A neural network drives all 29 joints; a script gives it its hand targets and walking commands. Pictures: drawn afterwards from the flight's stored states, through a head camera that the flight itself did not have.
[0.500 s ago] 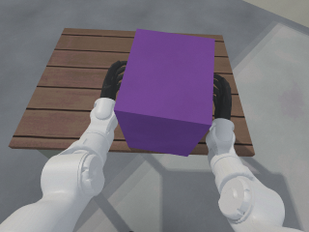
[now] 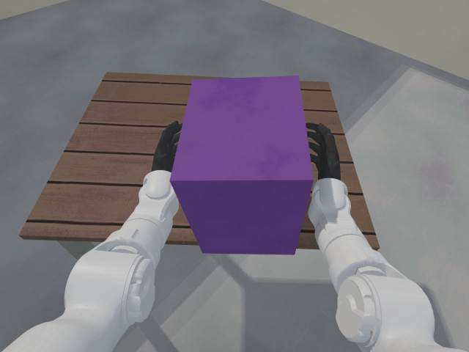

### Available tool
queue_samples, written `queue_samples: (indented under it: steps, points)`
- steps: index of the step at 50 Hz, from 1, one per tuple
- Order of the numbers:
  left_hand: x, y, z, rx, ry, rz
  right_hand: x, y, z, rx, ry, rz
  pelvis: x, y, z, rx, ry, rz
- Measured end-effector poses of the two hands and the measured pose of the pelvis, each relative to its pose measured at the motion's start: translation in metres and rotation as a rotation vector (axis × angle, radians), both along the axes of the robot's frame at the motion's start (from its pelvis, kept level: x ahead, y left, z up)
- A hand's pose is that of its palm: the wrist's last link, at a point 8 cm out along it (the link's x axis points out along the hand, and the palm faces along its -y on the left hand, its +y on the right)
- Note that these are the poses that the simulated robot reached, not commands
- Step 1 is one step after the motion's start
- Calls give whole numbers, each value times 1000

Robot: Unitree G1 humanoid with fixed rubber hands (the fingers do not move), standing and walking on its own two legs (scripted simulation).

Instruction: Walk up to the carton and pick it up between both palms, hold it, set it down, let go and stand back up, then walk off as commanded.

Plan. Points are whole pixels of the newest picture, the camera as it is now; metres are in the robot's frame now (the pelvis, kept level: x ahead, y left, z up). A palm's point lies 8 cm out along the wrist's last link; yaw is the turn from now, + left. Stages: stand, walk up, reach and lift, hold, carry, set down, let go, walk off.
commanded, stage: reach and lift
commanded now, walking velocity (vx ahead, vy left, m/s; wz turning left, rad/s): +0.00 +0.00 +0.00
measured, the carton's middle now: (246, 172) +0.47 +0.01 +0.03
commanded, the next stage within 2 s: none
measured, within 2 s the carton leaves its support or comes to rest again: neither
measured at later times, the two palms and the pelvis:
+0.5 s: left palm (139, 146) +0.38 +0.17 +0.18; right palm (354, 136) +0.39 -0.11 +0.21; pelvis -0.03 +0.00 +0.00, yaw +0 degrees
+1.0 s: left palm (114, 125) +0.37 +0.18 +0.23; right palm (353, 121) +0.38 -0.10 +0.25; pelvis -0.03 +0.01 +0.01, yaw +1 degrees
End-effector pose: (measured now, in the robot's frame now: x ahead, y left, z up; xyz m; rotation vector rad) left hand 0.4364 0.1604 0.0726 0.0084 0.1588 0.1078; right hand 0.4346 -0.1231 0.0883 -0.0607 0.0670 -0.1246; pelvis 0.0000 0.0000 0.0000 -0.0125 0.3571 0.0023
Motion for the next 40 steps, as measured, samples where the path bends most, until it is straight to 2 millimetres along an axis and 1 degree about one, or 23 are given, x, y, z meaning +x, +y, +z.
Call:
queue_samples:
  steps: [3,7,14,18,25,27,29,32,37,40]
  points:
    - [-5,1,12,-5,-14,6,-3,2,14,-9,-13,9,-2,0,0,0,-3,0]
    - [-10,2,34,-10,-44,6,-9,2,37,18,-42,3,-10,1,0,-1,-25,0]
    - [-30,2,62,-8,10,6,-29,2,62,38,11,-4,-21,1,2,-1,-103,1]
    - [-40,1,82,5,16,9,-37,1,85,27,14,0,-27,1,3,-1,-149,1]
    - [-54,7,106,-5,33,23,-45,8,125,61,30,15,-34,1,5,1,-225,4]
    - [-57,9,113,-3,30,26,-47,11,134,83,28,17,-34,2,5,2,-244,5]
    - [-60,12,118,-1,33,25,-49,13,140,85,30,21,-34,3,6,5,-270,8]
    - [-64,15,123,12,52,21,-53,16,141,84,50,23,-33,4,7,7,-305,10]
    - [-67,18,137,16,46,25,-56,19,149,83,41,25,-32,6,8,7,-326,12]
    - [-68,20,137,27,73,23,-57,20,148,80,66,23,-31,7,9,7,-342,13]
